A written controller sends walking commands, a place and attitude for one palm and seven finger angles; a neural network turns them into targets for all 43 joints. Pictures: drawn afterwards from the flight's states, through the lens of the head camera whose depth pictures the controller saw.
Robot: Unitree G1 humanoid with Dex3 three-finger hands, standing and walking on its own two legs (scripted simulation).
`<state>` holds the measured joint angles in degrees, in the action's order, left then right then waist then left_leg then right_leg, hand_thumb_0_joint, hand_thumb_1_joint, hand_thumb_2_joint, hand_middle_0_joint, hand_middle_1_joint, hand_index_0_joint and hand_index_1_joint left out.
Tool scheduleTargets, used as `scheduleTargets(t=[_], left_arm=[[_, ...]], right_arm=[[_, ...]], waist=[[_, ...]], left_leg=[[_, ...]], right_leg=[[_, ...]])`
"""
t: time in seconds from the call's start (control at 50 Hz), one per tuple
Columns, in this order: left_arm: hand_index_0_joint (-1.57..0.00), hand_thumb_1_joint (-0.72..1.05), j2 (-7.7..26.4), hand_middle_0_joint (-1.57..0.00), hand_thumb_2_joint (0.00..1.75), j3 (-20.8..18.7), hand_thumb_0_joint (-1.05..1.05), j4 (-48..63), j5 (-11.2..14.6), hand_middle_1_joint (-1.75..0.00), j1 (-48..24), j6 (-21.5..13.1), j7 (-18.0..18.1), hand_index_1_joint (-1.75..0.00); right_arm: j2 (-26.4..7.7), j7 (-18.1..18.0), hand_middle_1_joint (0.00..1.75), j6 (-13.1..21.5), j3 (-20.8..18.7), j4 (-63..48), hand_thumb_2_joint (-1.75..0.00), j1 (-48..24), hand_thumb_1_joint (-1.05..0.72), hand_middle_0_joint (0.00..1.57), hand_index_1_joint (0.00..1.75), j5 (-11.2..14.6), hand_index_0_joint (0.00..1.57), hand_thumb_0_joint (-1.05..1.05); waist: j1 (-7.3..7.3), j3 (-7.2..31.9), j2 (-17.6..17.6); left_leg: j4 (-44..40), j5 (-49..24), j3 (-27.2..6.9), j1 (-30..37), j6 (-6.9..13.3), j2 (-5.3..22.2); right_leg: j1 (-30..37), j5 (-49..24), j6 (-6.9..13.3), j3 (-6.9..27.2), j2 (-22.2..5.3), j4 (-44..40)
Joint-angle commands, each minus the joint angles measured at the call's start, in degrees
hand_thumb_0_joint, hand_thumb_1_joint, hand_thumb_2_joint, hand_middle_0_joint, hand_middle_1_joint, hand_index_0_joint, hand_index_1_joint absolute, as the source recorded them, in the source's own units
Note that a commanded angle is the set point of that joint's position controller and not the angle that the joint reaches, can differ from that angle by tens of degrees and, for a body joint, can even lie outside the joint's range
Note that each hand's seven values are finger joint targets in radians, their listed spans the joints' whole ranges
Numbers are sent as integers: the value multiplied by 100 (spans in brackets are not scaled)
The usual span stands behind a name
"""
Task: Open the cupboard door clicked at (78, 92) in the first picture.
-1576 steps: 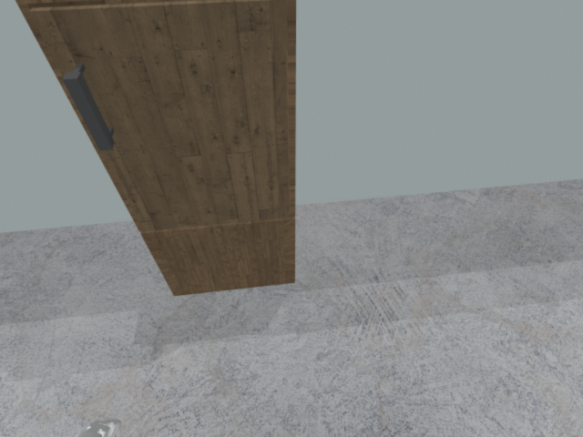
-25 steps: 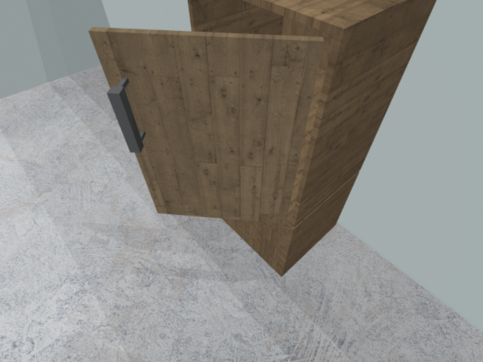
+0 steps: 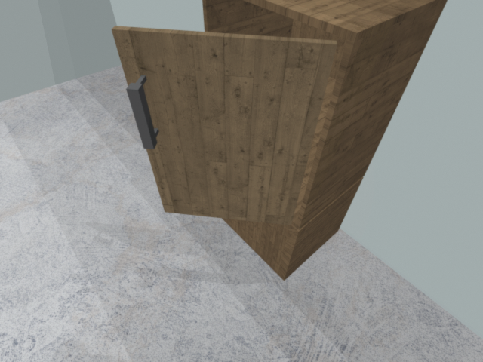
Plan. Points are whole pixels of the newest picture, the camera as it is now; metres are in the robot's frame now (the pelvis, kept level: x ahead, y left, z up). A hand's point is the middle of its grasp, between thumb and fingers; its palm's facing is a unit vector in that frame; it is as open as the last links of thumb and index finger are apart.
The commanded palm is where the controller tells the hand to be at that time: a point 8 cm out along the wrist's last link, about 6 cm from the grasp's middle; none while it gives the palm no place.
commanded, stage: look again from close up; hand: left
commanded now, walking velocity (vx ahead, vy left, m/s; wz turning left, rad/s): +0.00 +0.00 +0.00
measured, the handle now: (146, 113) +0.60 +0.26 +0.09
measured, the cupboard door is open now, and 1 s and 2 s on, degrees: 42 42 42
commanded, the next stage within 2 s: shuffle to correct the standing spot in 0.22 s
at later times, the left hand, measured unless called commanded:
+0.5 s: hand out of the picture -0.02 +0.24 -0.17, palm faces -0.01 -0.97 -0.24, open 7.4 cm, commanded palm none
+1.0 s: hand out of the picture +0.08 +0.26 -0.17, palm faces -0.04 -0.98 -0.20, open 7.3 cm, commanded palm none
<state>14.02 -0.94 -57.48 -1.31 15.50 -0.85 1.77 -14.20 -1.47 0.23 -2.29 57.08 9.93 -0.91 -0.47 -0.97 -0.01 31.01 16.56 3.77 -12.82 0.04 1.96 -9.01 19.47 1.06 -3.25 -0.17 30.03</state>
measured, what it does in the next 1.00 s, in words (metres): lifts its right foot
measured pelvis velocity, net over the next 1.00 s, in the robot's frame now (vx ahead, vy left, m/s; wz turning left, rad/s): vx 0.04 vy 0.08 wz -0.05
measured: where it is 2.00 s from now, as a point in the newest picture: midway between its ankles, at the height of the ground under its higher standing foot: outside the picture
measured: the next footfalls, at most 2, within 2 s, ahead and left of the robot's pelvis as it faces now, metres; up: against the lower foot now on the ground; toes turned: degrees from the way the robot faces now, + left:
right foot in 1.02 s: +0.10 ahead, -0.06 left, +0.00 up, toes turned +0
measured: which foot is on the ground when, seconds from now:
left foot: down 0.00-1.00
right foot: down 0.00-0.66, up 0.68-1.00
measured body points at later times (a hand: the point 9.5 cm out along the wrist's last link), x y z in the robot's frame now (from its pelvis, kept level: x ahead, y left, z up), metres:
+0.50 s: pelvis -0.03 +0.04 +0.01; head -0.04 +0.05 +0.46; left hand -0.02 +0.30 -0.15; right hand +0.00 -0.22 -0.14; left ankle +0.00 +0.12 -0.73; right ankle -0.04 -0.10 -0.73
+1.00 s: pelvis +0.04 +0.08 +0.00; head +0.05 +0.08 +0.45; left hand +0.09 +0.31 -0.15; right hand -0.06 -0.10 -0.15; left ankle +0.00 +0.12 -0.73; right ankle +0.07 -0.05 -0.72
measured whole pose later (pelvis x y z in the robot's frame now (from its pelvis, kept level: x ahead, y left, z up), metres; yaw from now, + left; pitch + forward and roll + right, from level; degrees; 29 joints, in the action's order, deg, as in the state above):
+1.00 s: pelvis +0.04 +0.08 +0.00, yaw -3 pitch -1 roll -1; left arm 8.8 -2.2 -59.5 -1.7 14.1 0.6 1.9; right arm -4.8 -2.1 1.8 0.2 65.3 24.9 -1.0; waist 1.8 -2.8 -0.3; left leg 23.5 16.8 8.9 -5.8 7.0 -3.8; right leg -18.5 15.7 0.3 -5.4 -3.9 34.3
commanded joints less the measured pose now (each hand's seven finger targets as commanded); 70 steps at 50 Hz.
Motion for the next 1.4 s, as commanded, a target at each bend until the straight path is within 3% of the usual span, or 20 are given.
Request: scheduleTargets(t=[0.0,0.3,0.42,0.58,0.66,0.7,0.76,0.84,0.92,0.96,1.0,1.04,1.08,1.18,1.22,1.28,1.32,1.34,1.36,1.38], left_arm=[[-20,90,891,-20,90,-123,0,381,32,-30,-71,-57,8,-30],[-20,90,1013,-20,90,-47,0,143,10,-30,-240,-17,-71,-30],[-20,90,619,-20,90,-19,0,-41,-35,-30,310,112,-34,-30],[-20,90,509,-20,90,-186,0,-40,-22,-30,683,108,9,-30],[-20,90,-85,-20,90,-68,0,85,-77,-30,550,89,-21,-30],[-20,90,-216,-20,90,-68,0,125,-50,-30,266,6,-40,-30],[-20,90,-439,-20,90,-65,0,77,-12,-30,288,-7,-81,-30],[-20,90,-615,-20,90,-96,0,116,-17,-30,180,56,-73,-30],[-20,90,-643,-20,90,-92,0,51,-4,-30,163,81,0,-30],[-20,90,-496,-20,90,-106,0,-86,13,-30,486,39,58,-30],[-20,90,-213,-20,90,-106,0,-247,77,-30,744,-21,118,-30],[-20,90,-134,-20,90,-114,0,-148,94,-30,448,56,126,-30],[-20,90,-192,-20,90,-124,0,-42,71,-30,386,104,169,-30],[-20,90,-150,-20,90,-217,0,265,30,-30,215,211,200,-30],[-20,90,-204,-20,90,-232,0,365,12,-30,89,264,198,-30],[-20,90,-287,-20,90,-230,0,343,-4,-30,171,280,184,-30],[-20,90,-279,-20,90,-202,0,251,-15,-30,449,216,155,-30],[-20,90,150,-20,90,-155,0,-20,8,-30,804,101,325,-30],[-20,90,294,-20,90,-212,0,59,-35,-30,800,-17,267,-30],[-20,90,354,-20,90,-185,0,212,35,-30,571,-60,242,-30]], right_arm=[[-830,16,30,113,-66,-320,-90,-87,-90,20,30,-38,20,0],[-1078,94,30,176,2,-94,-90,-132,-90,20,30,-17,20,0],[-629,123,30,-17,66,104,-90,395,-90,20,30,-48,20,0],[-279,110,30,7,53,142,-90,1119,-90,20,30,-27,20,0],[-522,15,30,134,-35,351,-90,1913,-90,20,30,-12,20,0],[-283,-18,30,217,34,401,-90,1942,-90,20,30,-22,20,0],[-116,-54,30,291,83,463,-90,1808,-90,20,30,-12,20,0],[-6,-79,30,282,68,591,-90,1878,-90,20,30,-30,20,0],[172,-139,30,241,108,707,-90,1847,-90,20,30,-41,20,0],[227,-168,30,234,126,727,-90,1735,-90,20,30,9,20,0],[376,-155,30,217,119,698,-90,1799,-90,20,30,76,20,0],[462,-150,30,111,85,689,-90,1759,-90,20,30,49,20,0],[328,-170,30,81,4,656,-90,1713,-90,20,30,32,20,0],[137,-176,30,6,-142,387,-90,1436,-90,20,30,2,20,0],[81,-167,30,0,-161,277,-90,1237,-90,20,30,-27,20,0],[13,-140,30,-4,-144,156,-90,858,-90,20,30,-57,20,0],[-13,-123,30,-9,-128,87,-90,675,-90,20,30,-34,20,0],[-269,-100,30,103,-64,-356,-90,466,-90,20,30,167,20,0],[-308,-59,30,109,-33,-542,-90,466,-90,20,30,123,20,0],[-77,-20,30,112,-43,-470,-90,985,-90,20,30,93,20,0]], waist=[[50,-52,26],[-3,-3,-12],[-24,-407,125],[111,-730,309],[307,-553,-1040],[303,-521,-348],[167,-334,-191],[159,-416,-353],[42,-440,-191],[-135,-287,49],[-50,-136,198],[63,-383,-23],[40,-253,269],[90,20,-218],[84,-151,-464],[-19,-360,-423],[-123,-303,-150],[-90,-19,219],[-123,218,79],[134,1085,487]], left_leg=[[-620,-1333,-543,159,275,449],[-1510,-180,-837,-97,251,511],[-1265,1205,-654,-527,188,251],[-539,950,-318,-488,185,40],[-2114,994,-2236,819,972,1410],[-1942,-517,-2052,1033,1357,1626],[-1799,-1846,-1325,929,1360,1376],[-1959,-1227,-1055,570,1261,1236],[-1556,-2298,-896,381,1062,1177],[-922,-2912,-600,232,659,898],[-781,-2042,-344,-380,79,426],[-1066,-2274,-394,-174,-130,409],[-837,-3520,-399,186,-74,548],[-627,-4609,-477,730,102,796],[-760,-4807,-658,737,428,1101],[-758,-4174,-727,329,824,1234],[-456,-3204,-616,140,605,900],[533,-5026,-512,247,290,845],[983,-4463,-237,-20,-163,406],[822,-2668,-314,160,-251,158]], right_leg=[[-304,-1353,124,621,-596,-738],[-110,-631,-7,511,-636,-1036],[-454,995,58,722,-728,-1140],[-987,1417,383,1105,-980,-985],[-2213,912,1,-129,-184,1749],[-2572,911,36,96,-562,2518],[-2129,562,-31,-64,-629,2165],[-1650,252,-35,-209,-558,1537],[-1008,-202,-69,-142,-439,621],[-173,-1232,-74,-49,-431,-468],[609,-3327,312,744,-1137,-282],[42,-3268,308,559,-1069,69],[-132,-3305,203,427,-857,271],[-675,-2015,129,317,-564,666],[-969,-534,33,179,-336,943],[-802,-138,-11,262,-318,982],[-433,-1362,53,503,-430,203],[-453,-2552,-5,343,-598,55],[117,-3936,232,435,-842,60],[418,-4398,680,900,-1274,413]])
